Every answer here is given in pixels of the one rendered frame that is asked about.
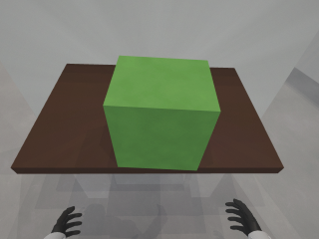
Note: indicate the right robot hand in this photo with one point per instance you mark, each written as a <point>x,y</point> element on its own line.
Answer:
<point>246,218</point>

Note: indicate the table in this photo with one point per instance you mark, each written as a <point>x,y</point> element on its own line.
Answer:
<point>71,133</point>

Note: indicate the carton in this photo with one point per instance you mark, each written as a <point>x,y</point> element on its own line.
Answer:
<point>161,112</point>

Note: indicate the left robot hand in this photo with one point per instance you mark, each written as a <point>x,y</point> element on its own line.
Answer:
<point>62,225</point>

